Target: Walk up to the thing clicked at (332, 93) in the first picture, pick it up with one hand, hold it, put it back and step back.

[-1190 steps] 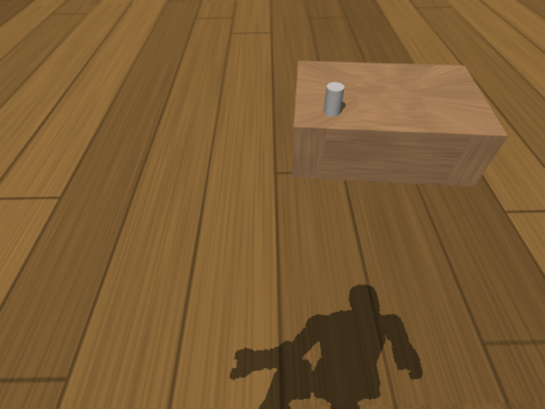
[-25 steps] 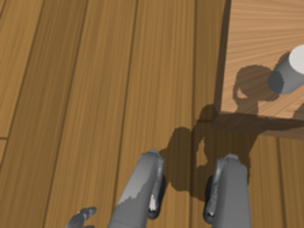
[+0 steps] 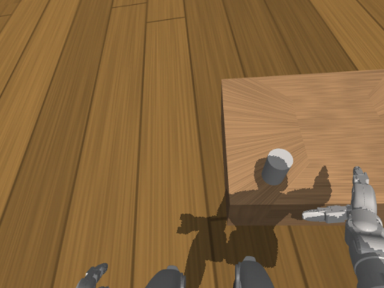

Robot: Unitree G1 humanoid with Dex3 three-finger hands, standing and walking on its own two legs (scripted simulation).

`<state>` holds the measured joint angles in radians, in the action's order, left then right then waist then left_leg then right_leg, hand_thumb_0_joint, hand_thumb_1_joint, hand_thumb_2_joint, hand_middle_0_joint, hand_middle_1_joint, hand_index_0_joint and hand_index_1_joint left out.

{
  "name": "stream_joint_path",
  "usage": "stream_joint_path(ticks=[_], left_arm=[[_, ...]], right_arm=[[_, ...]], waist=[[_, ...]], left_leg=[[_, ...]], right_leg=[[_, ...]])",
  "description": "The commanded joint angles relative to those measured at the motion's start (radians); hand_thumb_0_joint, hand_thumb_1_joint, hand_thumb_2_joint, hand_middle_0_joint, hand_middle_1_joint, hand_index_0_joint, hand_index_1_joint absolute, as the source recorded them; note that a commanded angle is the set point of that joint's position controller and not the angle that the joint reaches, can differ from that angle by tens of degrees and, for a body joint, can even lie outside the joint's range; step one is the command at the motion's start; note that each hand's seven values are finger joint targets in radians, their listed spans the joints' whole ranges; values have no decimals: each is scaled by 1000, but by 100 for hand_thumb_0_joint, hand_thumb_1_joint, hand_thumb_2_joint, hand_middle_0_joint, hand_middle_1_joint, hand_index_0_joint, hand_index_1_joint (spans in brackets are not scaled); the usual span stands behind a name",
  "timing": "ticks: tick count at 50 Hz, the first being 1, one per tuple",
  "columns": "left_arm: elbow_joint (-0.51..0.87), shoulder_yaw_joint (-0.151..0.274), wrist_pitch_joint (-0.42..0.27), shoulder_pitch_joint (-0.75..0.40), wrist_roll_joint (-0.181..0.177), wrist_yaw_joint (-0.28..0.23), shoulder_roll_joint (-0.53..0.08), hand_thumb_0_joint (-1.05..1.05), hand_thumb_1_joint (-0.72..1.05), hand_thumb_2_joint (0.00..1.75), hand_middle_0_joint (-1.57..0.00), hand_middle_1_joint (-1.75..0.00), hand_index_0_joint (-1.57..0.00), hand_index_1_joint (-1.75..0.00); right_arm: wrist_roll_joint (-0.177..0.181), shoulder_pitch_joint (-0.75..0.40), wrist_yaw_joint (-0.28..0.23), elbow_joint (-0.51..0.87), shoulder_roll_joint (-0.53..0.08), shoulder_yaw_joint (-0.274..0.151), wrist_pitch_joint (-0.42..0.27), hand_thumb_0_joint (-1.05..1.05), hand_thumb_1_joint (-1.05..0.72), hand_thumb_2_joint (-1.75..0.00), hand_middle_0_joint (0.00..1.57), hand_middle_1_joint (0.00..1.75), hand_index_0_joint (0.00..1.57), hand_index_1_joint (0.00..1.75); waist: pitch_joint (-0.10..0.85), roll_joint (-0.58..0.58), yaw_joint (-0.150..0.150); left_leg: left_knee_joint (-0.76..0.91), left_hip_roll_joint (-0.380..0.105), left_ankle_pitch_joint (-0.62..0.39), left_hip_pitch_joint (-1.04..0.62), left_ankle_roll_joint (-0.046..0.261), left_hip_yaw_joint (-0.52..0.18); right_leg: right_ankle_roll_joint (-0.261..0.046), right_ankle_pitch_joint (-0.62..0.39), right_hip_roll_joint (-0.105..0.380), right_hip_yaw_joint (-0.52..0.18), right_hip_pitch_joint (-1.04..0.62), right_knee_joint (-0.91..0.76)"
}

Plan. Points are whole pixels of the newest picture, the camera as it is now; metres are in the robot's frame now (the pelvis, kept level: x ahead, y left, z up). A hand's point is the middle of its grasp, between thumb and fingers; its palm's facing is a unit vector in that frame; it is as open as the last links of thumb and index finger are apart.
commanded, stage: home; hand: right
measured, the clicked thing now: (276, 167) +0.51 -0.23 -0.31
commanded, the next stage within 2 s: none
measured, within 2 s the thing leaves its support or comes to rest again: neither
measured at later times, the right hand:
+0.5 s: hand (301, 283) +0.15 -0.17 -0.04, palm faces +0.13 +0.97 -0.22, open 17.1 cm
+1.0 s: hand (298, 275) +0.16 -0.16 -0.04, palm faces +0.10 +0.98 -0.20, open 17.5 cm
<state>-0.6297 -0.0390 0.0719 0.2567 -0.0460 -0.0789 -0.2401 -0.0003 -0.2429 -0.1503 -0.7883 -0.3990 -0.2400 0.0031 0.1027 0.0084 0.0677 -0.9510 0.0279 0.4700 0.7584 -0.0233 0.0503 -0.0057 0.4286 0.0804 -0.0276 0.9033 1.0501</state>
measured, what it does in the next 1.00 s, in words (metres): stands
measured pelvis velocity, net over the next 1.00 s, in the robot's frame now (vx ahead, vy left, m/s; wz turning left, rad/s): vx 0.01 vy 0.02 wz -0.05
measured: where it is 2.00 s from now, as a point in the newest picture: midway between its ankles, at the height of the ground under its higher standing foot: outside the picture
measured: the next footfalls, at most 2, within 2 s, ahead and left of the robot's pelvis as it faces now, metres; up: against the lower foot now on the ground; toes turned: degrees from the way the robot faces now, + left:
none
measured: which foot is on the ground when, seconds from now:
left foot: down 0.00-1.00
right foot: down 0.00-1.00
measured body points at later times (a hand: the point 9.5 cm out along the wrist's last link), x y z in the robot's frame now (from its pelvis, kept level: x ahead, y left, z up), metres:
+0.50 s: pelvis +0.01 +0.02 +0.02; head +0.03 +0.02 +0.47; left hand +0.20 +0.24 -0.05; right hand +0.14 -0.22 -0.03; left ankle -0.01 +0.14 -0.67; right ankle +0.04 -0.11 -0.67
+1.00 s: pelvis +0.01 +0.02 +0.01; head +0.03 +0.02 +0.46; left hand +0.18 +0.26 -0.06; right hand +0.15 -0.21 -0.02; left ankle -0.01 +0.14 -0.67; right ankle +0.04 -0.11 -0.67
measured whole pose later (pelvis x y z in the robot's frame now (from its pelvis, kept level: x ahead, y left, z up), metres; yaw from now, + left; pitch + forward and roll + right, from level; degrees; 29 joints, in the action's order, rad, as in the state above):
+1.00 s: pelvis +0.01 +0.02 +0.01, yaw -3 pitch +9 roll +2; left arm -0.52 -0.03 -0.18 0.29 -0.03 -0.18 -0.23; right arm 0.07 0.49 -0.03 0.11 -0.22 -0.03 0.43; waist 0.13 0.05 0.03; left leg -0.95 0.01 0.51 0.60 0.00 0.07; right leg 0.02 0.43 0.06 -0.04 0.73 0.99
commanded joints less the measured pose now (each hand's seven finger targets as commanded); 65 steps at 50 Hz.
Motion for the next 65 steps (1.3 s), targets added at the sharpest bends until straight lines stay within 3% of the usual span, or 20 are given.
stream_joint_path(ticks=[1,4,5,6,7,8,10,11,16,19,20,26,33,38,47,57,60,63,64,65], left_arm=[[93,58,-43,45,5,-32,-135,0,90,90,-20,-29,-20,-29],[115,63,-52,15,4,-32,-130,0,90,87,-22,-30,-21,-30],[131,58,-66,20,20,-34,-113,0,90,90,-20,-29,-20,-30],[142,59,-76,1,18,-35,-108,0,90,90,-20,-29,-20,-29],[155,59,-84,-2,15,-36,-102,0,90,90,-20,-29,-20,-29],[168,56,-94,-11,15,-35,-97,0,90,90,-20,-29,-20,-30],[197,55,-105,-36,9,-41,-95,0,90,90,-20,-29,-20,-29],[216,53,-110,-45,7,-44,-94,0,90,90,-20,-29,-20,-30],[262,52,-136,-66,4,-81,-91,0,90,90,-20,-29,-20,-29],[275,55,-163,-60,10,-98,-97,0,90,90,-20,-29,-20,-29],[280,54,-173,-63,11,-103,-97,0,90,90,-20,-29,-20,-29],[282,51,-239,-66,21,-111,-90,0,90,90,-20,-30,-20,-30],[286,57,-283,-69,22,-105,-106,0,90,90,-20,-30,-20,-30],[284,57,-295,-58,24,-107,-104,0,90,90,-20,-30,-20,-30],[284,65,-318,-44,28,-113,-110,0,90,90,-20,-30,-20,-30],[269,64,-336,-47,33,-117,-109,0,90,90,-20,-30,-20,-30],[271,59,-337,-57,35,-117,-102,0,90,90,-20,-30,-20,-30],[266,62,-343,-50,35,-118,-105,0,90,90,-20,-30,-20,-30],[261,56,-344,-49,36,-119,-98,0,90,90,-20,-30,-20,-30],[265,60,-343,-46,36,-119,-103,0,90,90,-20,-30,-20,-30]], right_arm=[[20,-55,-20,204,-89,55,-27,0,45,-11,6,7,6,7],[29,64,-16,290,-29,114,-4,0,54,-3,3,2,3,2],[5,131,-26,336,-6,78,20,0,46,-11,7,8,7,8],[6,196,-32,398,2,94,34,0,38,-17,7,9,7,9],[14,240,-34,437,43,121,44,0,34,-18,8,9,8,9],[20,272,-39,533,30,107,50,0,40,-14,7,8,7,8],[25,373,-35,659,47,129,78,0,48,-10,6,7,6,7],[25,446,-29,702,68,152,100,0,52,-8,6,6,6,6],[32,577,16,929,43,157,194,0,51,-8,6,6,6,6],[45,599,52,984,51,169,236,0,50,-9,6,6,6,6],[50,589,60,1015,45,168,246,0,49,-9,6,6,6,6],[72,639,108,1021,66,173,300,0,50,-8,6,6,6,6],[66,711,114,1026,71,161,357,0,54,-6,5,5,5,5],[61,703,111,1061,51,137,370,0,56,-5,5,5,5,5],[63,725,115,1078,75,152,385,0,57,-4,5,5,5,5],[56,720,119,1090,69,138,395,0,57,-4,5,5,5,5],[55,719,121,1092,77,154,396,0,57,-4,5,5,5,5],[55,717,123,1096,85,157,400,0,59,-3,5,5,5,5],[53,719,120,1103,60,133,399,0,58,-3,5,5,5,5],[53,718,122,1110,82,155,399,0,57,-4,5,5,5,5]], waist=[[240,139,-4],[218,110,-19],[163,80,-22],[161,74,-40],[180,40,-23],[193,48,-42],[203,51,-49],[182,46,-45],[143,39,-20],[115,16,4],[107,27,-4],[101,4,-9],[111,28,-33],[112,35,-38],[165,1,-26],[136,37,-34],[109,34,-33],[144,36,-27],[139,52,-33],[149,38,-27]], left_leg=[[172,14,-255,-117,56,15],[199,9,-256,-168,55,23],[198,12,-226,-149,54,24],[209,9,-214,-171,52,24],[208,9,-218,-180,48,28],[208,9,-228,-199,45,30],[207,8,-244,-205,43,28],[209,8,-245,-211,41,27],[235,2,-195,-197,30,10],[239,0,-157,-162,26,8],[243,-1,-130,-154,27,3],[252,-16,-102,-148,21,-20],[227,-13,-137,-150,23,-3],[209,-11,-173,-146,21,-2],[185,-5,-230,-154,16,2],[180,4,-157,-123,26,15],[184,4,-138,-118,25,16],[177,3,-178,-130,23,16],[177,1,-189,-133,23,15],[170,3,-197,-132,23,17]], right_leg=[[4,-253,-17,-8,-450,-248],[7,-260,-21,-8,-478,-292],[-1,-227,-29,-8,-391,-271],[-2,-213,-33,-2,-393,-281],[-6,-212,-31,-3,-412,-280],[-6,-226,-31,-3,-422,-282],[-6,-246,-35,2,-442,-279],[-6,-247,-35,5,-442,-280],[-16,-167,-49,18,-409,-266],[-22,-121,-54,15,-395,-256],[-20,-97,-57,16,-389,-257],[-20,-84,-68,14,-370,-226],[-17,-113,-73,17,-355,-218],[-17,-143,-71,17,-347,-201],[-20,-194,-68,10,-365,-179],[-13,-147,-63,-1,-358,-204],[-12,-127,-63,-1,-343,-207],[-13,-165,-63,-2,-366,-200],[-12,-174,-66,1,-362,-198],[-13,-187,-63,-4,-372,-197]])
